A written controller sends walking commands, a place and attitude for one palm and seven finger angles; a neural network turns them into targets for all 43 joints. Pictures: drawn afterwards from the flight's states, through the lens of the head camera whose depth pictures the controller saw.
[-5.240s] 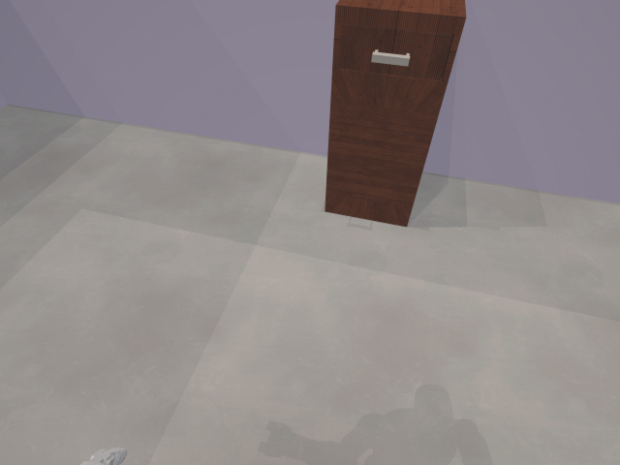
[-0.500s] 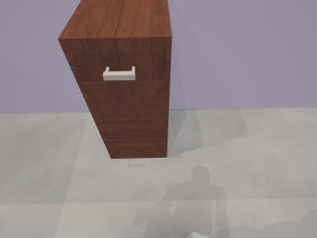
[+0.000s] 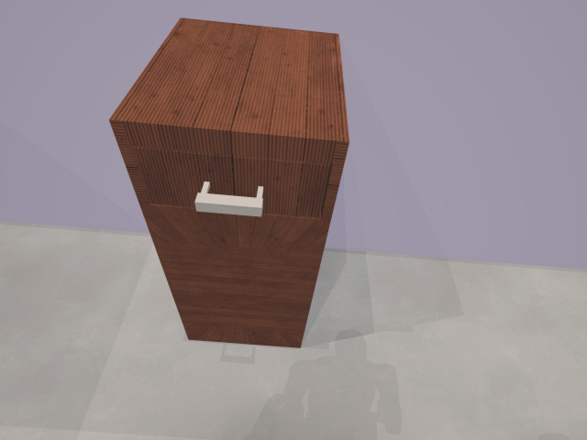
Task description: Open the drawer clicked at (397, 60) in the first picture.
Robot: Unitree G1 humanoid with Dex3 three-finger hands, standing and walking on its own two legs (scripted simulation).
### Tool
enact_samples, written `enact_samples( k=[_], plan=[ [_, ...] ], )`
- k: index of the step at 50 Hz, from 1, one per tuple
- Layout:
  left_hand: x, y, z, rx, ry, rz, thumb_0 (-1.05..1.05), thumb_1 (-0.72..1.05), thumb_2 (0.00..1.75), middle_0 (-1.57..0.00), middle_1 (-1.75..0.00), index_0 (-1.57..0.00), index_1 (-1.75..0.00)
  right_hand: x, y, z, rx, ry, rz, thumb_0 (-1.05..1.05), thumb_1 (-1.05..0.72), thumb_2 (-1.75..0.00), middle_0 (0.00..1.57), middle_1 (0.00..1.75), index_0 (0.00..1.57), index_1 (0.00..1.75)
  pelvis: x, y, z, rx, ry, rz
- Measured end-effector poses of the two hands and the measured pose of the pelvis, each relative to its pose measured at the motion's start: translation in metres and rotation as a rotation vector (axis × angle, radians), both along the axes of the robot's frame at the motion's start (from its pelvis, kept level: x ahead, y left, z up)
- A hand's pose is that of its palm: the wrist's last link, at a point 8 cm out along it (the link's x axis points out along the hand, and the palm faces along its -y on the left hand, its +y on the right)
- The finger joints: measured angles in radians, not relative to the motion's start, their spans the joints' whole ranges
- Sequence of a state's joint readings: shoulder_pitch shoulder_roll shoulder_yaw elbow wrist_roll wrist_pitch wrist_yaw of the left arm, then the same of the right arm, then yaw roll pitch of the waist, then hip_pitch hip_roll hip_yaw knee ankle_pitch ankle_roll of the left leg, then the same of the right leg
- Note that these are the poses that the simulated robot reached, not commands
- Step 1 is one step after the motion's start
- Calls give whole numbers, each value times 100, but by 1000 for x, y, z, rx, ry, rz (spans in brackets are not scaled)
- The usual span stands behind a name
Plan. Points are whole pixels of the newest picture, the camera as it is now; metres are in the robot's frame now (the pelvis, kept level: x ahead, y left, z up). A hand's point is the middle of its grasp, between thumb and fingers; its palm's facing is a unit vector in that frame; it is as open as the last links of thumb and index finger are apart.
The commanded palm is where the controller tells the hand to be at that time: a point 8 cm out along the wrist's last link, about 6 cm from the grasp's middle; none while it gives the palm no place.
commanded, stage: come to a stop and stand still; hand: left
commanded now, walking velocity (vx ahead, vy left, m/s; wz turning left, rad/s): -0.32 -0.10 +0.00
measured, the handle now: (231, 196) +0.51 +0.17 +0.00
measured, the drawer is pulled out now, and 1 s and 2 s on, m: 0.00 0.00 0.00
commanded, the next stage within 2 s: look again from close up in 1.46 s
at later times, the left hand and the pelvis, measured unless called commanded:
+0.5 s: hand out of the picture +0.04 +0.11 -0.14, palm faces +0.04 -0.95 -0.30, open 7.4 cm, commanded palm none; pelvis -0.01 -0.08 +0.01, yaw -1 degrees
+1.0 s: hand out of the picture -0.06 +0.16 -0.17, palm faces +0.12 -0.97 -0.22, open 7.4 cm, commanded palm none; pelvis -0.03 -0.04 +0.01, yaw +1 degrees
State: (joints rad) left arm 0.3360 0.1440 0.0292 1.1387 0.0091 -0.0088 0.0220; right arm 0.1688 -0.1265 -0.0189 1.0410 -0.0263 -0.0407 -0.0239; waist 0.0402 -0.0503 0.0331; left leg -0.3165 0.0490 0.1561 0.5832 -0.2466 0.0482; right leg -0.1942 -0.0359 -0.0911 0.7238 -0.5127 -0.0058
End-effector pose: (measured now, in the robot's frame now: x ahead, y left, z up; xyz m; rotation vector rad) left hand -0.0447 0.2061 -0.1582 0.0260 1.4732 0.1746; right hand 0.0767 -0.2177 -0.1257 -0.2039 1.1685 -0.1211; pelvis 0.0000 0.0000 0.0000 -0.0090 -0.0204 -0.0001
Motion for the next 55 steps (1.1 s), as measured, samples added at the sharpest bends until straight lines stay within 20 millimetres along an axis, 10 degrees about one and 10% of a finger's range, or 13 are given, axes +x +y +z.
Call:
enact_samples(
  k=[7, 17, 32, 46, 55],
  plan=[
    [38, 7, 16, 42, -4, -45, 0, 91, 90, -20, -30, -19, -30, 10, -9, 1, -10, 46, -45, -1, -94, -89, 21, 30, 20, 30, 8, -2, 10, 5, 6, -11],
    [86, -3, 33, 190, -162, -89, 0, 91, 90, -20, -30, -19, -30, -20, -73, -21, 22, 98, -87, 0, -91, -89, 21, 30, 20, 30, -3, -53, 0, 33, -5, -26],
    [62, -61, 61, 192, -198, -59, 0, 92, 89, -20, -30, -20, -30, -67, -118, -19, 64, 214, -60, 1, -91, -89, 20, 30, 20, 30, -18, -91, 18, 82, 25, 10],
    [-22, -15, 34, 135, -26, 16, 0, 90, 89, -20, -30, -20, -30, -46, -74, -6, 9, 98, 9, 1, -91, -89, 20, 30, 20, 30, -34, -49, 10, 26, 33, 13],
    [-14, 0, 16, 76, -19, -10, 0, 91, 90, -20, -30, -19, -30, -62, -35, -2, -5, 132, -7, 1, -93, -89, 20, 30, 20, 30, -27, -28, 8, 39, 31, 7]
  ],
)
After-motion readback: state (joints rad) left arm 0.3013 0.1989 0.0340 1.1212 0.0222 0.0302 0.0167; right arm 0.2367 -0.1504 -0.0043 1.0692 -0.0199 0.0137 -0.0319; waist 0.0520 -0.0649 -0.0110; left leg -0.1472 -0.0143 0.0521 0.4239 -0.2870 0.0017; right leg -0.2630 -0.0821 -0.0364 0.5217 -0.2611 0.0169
